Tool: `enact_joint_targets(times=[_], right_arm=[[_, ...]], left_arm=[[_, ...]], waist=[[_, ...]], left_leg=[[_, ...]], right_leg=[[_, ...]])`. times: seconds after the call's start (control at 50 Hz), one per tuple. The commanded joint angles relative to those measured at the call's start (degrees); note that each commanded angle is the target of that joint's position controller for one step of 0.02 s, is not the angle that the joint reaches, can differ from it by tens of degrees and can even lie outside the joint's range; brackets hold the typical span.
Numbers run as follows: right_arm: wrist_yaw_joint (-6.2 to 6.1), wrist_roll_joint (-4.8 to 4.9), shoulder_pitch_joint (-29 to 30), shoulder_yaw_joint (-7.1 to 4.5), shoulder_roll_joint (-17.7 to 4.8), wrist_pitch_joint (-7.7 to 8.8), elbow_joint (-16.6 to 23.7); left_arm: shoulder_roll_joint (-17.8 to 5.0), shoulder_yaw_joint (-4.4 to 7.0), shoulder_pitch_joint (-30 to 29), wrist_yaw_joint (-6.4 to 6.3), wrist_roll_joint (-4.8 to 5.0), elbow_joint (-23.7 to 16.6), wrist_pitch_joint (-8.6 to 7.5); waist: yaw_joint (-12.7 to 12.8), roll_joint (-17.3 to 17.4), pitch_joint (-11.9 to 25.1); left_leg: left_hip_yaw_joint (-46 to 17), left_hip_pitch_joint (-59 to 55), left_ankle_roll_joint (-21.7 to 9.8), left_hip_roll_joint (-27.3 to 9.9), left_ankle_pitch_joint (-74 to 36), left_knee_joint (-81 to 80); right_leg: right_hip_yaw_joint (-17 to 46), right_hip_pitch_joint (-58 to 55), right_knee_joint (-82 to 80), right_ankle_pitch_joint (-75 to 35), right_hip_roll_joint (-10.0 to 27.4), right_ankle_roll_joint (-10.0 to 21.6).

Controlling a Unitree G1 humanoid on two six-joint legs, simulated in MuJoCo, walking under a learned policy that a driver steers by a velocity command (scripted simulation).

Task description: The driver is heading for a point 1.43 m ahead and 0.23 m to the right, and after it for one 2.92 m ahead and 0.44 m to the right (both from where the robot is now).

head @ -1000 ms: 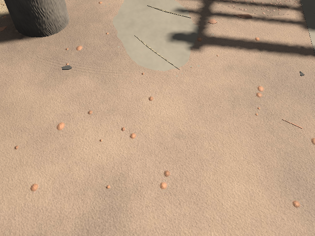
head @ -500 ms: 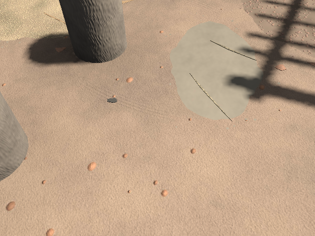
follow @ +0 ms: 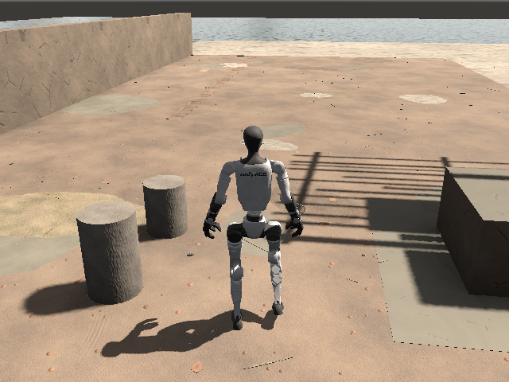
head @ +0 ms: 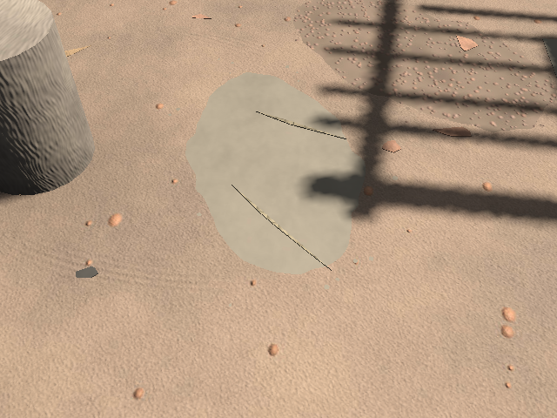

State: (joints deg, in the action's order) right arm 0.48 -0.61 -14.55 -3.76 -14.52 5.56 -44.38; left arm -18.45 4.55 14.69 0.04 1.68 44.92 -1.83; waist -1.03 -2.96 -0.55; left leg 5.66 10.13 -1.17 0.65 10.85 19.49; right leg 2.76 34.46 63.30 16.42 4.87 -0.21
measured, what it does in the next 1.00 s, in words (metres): walks ahead, turning right: right foot, then left foot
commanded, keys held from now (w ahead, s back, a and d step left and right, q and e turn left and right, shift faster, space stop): w+e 0.38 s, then w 0.62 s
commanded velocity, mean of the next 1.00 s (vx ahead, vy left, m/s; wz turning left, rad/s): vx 0.50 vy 0.00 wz -0.34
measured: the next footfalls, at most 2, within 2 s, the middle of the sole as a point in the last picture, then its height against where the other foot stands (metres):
right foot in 0.28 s outside the picture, level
left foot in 0.82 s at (301, 354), level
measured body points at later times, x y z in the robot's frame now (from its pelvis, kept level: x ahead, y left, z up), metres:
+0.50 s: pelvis +0.26 -0.09 +0.00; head +0.29 -0.12 +0.45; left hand +0.43 +0.15 -0.10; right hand +0.33 -0.40 -0.11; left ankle +0.35 +0.08 -0.66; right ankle +0.26 -0.16 -0.74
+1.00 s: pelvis +0.56 -0.11 +0.00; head +0.58 -0.11 +0.45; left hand +0.75 +0.11 -0.12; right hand +0.56 -0.40 -0.11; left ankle +0.61 -0.04 -0.74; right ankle +0.48 -0.24 -0.66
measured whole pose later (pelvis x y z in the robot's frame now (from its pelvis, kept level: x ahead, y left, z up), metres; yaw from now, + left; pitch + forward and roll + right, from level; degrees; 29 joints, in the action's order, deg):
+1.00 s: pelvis +0.56 -0.11 +0.00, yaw -20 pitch +1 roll +1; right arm 1.8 -0.3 -14.7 -2.6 -15.3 5.3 -45.3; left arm -17.1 3.0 15.9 0.1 0.8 43.3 -3.3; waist -0.8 -2.2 -1.3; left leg 2.5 15.1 -3.7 3.1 9.6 23.2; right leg 2.3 29.3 63.8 18.8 3.1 1.2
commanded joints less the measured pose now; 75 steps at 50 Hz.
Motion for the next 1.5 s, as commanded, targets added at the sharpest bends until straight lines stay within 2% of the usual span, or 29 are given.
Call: enact_joint_targets(times=[0.02, 0.2, 0.24, 0.28, 0.3, 0.32, 0.34, 0.36, 0.38, 0.42, 0.58, 0.72, 0.78, 0.8, 0.82, 0.84, 0.86, 0.88, 0.94, 1.02, 1.14, 1.24, 1.3, 1.34, 1.36, 1.38, 1.4, 1.44, 1.5], right_arm=[[-0.46, -0.02, 2.6, -2.13, -7.8, 1.24, 2.7], [-1.1, 1.95, -1.5, -3.75, -12.7, -0.84, -0.7], [-1.34, 2.41, -1.2, -4.24, -14.6, -1.67, -0.7], [-1.68, 2.28, -1.4, -3.53, -13.3, -2.31, -0.4], [-1.59, -0.26, -4.0, -1.67, -7.7, -1.84, 1.6], [-1.0, -0.07, -5.2, -0.07, -4.9, 0.2, 4.2], [-0.3, 2.29, 1.7, -1.34, -10.4, 1.64, 5.1], [-0.07, 3.05, 4.2, -1.19, -10.5, 2.44, 6.0], [-0.62, 1.8, 4.2, -1.11, -9.9, 2.69, 5.2], [-0.75, 0.53, 1.7, -1.69, -10.5, 1.48, 3.8], [-0.13, 0.31, 10.5, -0.06, -5.7, -0.03, 5.4], [1.94, 1.08, 18.3, 0.2, -6.4, 1.17, 8.3], [2.12, 1.04, 13.3, -0.53, -8.1, 1.46, 7.4], [1.77, 0.86, 6.7, -1.52, -9.7, 1.53, 5.5], [1.4, 0.22, -2.6, -2.39, -12.5, 1.56, 3.8], [1.16, -0.61, -9.7, -3.75, -17.6, 1.24, 2.6], [1.56, 0.85, -11.6, -2.81, -13.9, 0.92, 1.3], [1.35, 1.63, -8.2, -1.74, -10.8, 0.65, 1.7], [1.15, 0.08, 0.5, -0.22, -7.1, 0.15, 3.0], [1.02, 0.53, 1.1, -0.54, -8.6, 0.92, 1.8], [0.02, 1.39, -3.4, -0.95, -10.7, -0.01, -0.8], [-0.27, 1.86, -7.9, -1.29, -11.7, -1.56, -3.5], [-0.77, 1.98, -6.7, -1.77, -12.9, -2.49, -4.0], [-0.98, 1.4, -5.9, -0.65, -10.5, -2.78, -3.2], [-0.57, 0.52, -11.7, 1.31, -4.6, -1.71, -1.6], [-0.2, 1.34, -12.1, 1.61, -4.6, -0.66, -2.6], [0.08, 3.12, -6.7, -0.15, -10.5, -0.12, -1.5], [-0.03, 2.79, -0.6, -0.34, -10.0, -0.42, 0.2], [-0.48, 2.38, -4.7, -0.54, -6.8, -2.84, -1.6]], left_arm=[[-0.5, -0.06, -0.8, 0.55, -0.4, -5.0, 0.13], [-1.3, -0.51, -13.5, 3.35, -0.5, -11.1, 0.0], [-3.3, 0.57, -10.5, 3.4, -0.7, -11.3, 0.32], [-8.9, 3.92, 6.0, 2.42, -0.37, -7.0, 0.81], [-15.2, 5.52, 10.9, 1.13, 0.04, -6.1, 1.3], [-17.4, 5.01, 8.6, 1.62, -0.2, -8.7, 0.23], [-12.0, 3.47, 8.6, 2.18, -0.46, -8.7, -0.64], [-9.8, 2.78, 6.9, 2.18, -0.61, -8.2, -1.29], [-8.2, 2.24, 3.1, 2.04, -0.62, -8.7, -1.51], [-4.9, 1.01, -2.2, 1.56, -1.75, -10.2, -1.57], [-6.0, 0.98, 2.6, -0.18, -1.2, -6.2, -2.39], [-7.1, 1.32, 8.3, -0.43, -0.77, -2.1, -1.55], [-8.0, 1.63, 7.3, -0.77, -0.74, -1.7, -0.81], [-7.6, 1.35, 6.3, -0.79, -0.85, -1.9, -0.59], [-5.6, 0.41, 5.8, -0.85, -1.48, -2.9, -0.58], [-1.0, -0.98, 12.6, -0.68, -1.31, -3.8, -1.45], [-1.8, -1.22, 12.3, -0.43, -0.89, -3.5, -2.41], [-6.2, -0.14, 7.2, -0.02, 0.23, -4.4, -2.91], [-5.4, 0.15, 0.5, 0.04, -1.04, -5.8, -2.94], [-2.2, -0.45, 1.9, -0.24, -1.38, -5.4, -1.63], [0.2, -1.51, -9.7, 0.54, -1.34, -8.0, -2.74], [-0.6, -1.42, -16.4, 2.06, -0.7, -10.6, -3.47], [-2.8, -0.54, -12.5, 2.48, -0.95, -10.1, -3.75], [-7.6, 1.8, 3.4, 1.61, -1.68, -5.9, -3.73], [-13.7, 3.22, 10.4, 1.09, -2.66, -5.2, -3.42], [-10.5, 2.52, 12.8, 1.08, -1.72, -4.3, -2.97], [-7.2, 1.36, 9.6, 0.89, -1.5, -4.5, -2.87], [-3.8, 0.13, 1.8, 0.81, -1.77, -4.7, -3.02], [-1.8, -0.09, -3.1, 1.1, -2.37, -4.0, -4.57]], waist=[[1.0, 6.9, -0.8], [-2.1, 6.1, -3.8], [0.6, 7.8, -0.7], [9.2, 5.6, 8.2], [8.0, -6.8, 12.4], [4.6, -12.5, 21.9], [8.2, -3.9, 18.8], [7.2, -3.1, 11.4], [4.4, 1.7, 7.2], [0.5, -0.3, 4.7], [3.5, -0.5, 0.5], [6.3, -1.0, -3.3], [3.0, -2.9, -0.6], [-0.6, -2.3, 3.7], [-4.8, -0.4, 11.7], [-3.9, 12.5, 21.0], [-4.7, 18.9, 22.9], [-5.1, 13.2, 13.7], [-0.7, 6.5, 1.4], [1.6, 7.6, 0.5], [-2.3, 6.1, -1.5], [-4.0, 6.5, -3.2], [-0.5, 8.0, -0.5], [7.2, 5.9, 10.8], [6.8, -5.7, 20.7], [7.8, -11.9, 26.0], [8.5, -6.0, 16.4], [5.0, -1.4, 4.6], [0.6, -3.2, 1.2]], left_leg=[[-9.3, -4.1, -10.3, -16.6, -13.0, -11.4], [2.8, -12.1, -6.2, -17.7, -19.8, -7.8], [4.9, -14.0, -4.9, -17.4, -38.2, 0.6], [8.0, -5.2, -1.5, -13.6, -41.7, 23.9], [8.3, 15.0, 1.9, -8.4, -6.5, 44.8], [-5.1, 30.5, 3.5, 1.6, 24.8, 58.8], [-11.3, 36.7, 2.3, -1.5, 21.0, 60.9], [-10.3, 38.4, 0.9, -3.7, 16.0, 57.7], [-10.3, 35.2, 0.7, -6.1, 11.7, 52.7], [-10.3, 27.1, 1.3, -8.7, 7.0, 46.7], [-7.9, 25.5, 4.2, -6.7, -15.4, 22.0], [-7.5, 27.5, 0.9, -4.1, -13.6, 10.1], [-5.3, 19.4, -1.9, -1.6, -7.1, 8.0], [-3.7, 9.7, -3.5, -0.1, -8.5, 6.7], [-8.8, -6.3, -6.9, -5.6, -11.6, 9.6], [-32.5, -29.1, -15.6, -19.1, -3.9, 8.1], [-48.2, -33.2, -18.2, -23.1, 5.8, -0.3], [-42.2, -26.9, -15.3, -21.6, 12.4, -1.8], [-26.4, -5.9, -11.9, -15.1, 1.8, -6.7], [-18.5, 0.3, -13.2, -13.2, -9.4, -11.1], [-9.8, -1.5, -10.4, -9.9, -14.2, -11.9], [-11.5, -10.4, -9.8, -14.0, -15.4, -8.4], [-11.3, -14.2, -8.0, -14.9, -28.3, -1.8], [-7.8, -5.0, -5.0, -9.9, -32.1, 18.3], [-4.8, 17.6, -1.0, -2.2, -8.6, 40.9], [-11.1, 28.2, -0.2, 2.3, 22.5, 51.8], [-13.6, 33.5, -0.9, -1.3, 20.4, 55.8], [-11.0, 32.2, -0.9, -6.1, 11.1, 50.9], [-11.4, 24.3, 0.4, -8.4, 4.8, 46.7]], right_leg=[[2.7, 7.4, -4.5, -6.4, 3.3, -1.0], [-4.3, 2.8, -25.4, -11.8, 0.2, 3.3], [-7.8, -4.2, -26.1, -5.8, -3.7, 5.7], [-8.4, -28.9, -30.4, -8.8, -8.6, 9.6], [13.3, -46.3, -32.3, -8.5, 4.3, 15.3], [45.2, -56.7, -43.3, 3.4, 14.6, 25.3], [41.6, -55.2, -46.9, 5.4, 13.9, 21.9], [33.4, -48.1, -46.8, 2.6, 11.8, 19.7], [27.1, -39.5, -46.6, -2.7, 9.2, 17.6], [19.4, -28.4, -48.4, -13.3, 6.4, 16.2], [7.2, -24.1, -52.3, -19.8, 2.3, 13.3], [10.5, -34.5, -48.6, -18.9, 7.5, 12.4], [10.2, -37.3, -42.6, -33.6, 7.6, 10.5], [8.0, -36.2, -35.1, -42.2, 5.0, 9.2], [5.7, -28.6, -22.2, -37.5, 2.1, 7.2], [1.5, -7.1, 0.1, -14.3, -6.9, 2.5], [5.7, 3.7, 9.0, 16.5, -9.8, 1.8], [6.7, 9.4, 12.9, 14.2, -6.0, 2.1], [2.7, 5.4, 3.4, 2.5, 0.9, 2.1], [1.0, 2.3, -3.7, -2.6, 2.5, -0.1], [-1.7, 0.5, -25.5, -21.2, 0.6, -0.9], [-1.7, 2.0, -32.8, -18.6, -1.0, 1.0], [-3.2, -4.9, -35.2, -12.3, -3.2, 3.5], [-1.5, -30.9, -34.7, -15.5, -1.1, 7.6], [20.4, -55.6, -33.5, -12.9, 14.4, 15.6], [37.8, -59.8, -42.5, -2.9, 19.6, 19.1], [31.2, -52.6, -44.7, 3.3, 17.6, 15.9], [17.6, -35.9, -49.1, -0.5, 13.2, 12.7], [7.0, -24.6, -54.7, -8.6, 9.8, 11.5]])
Keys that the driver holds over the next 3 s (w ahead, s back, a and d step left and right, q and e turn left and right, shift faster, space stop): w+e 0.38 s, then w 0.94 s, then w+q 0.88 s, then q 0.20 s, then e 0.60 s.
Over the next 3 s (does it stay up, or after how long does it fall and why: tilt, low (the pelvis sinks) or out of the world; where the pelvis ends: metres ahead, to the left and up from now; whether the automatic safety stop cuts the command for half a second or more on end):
stays up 1.39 -0.33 -0.02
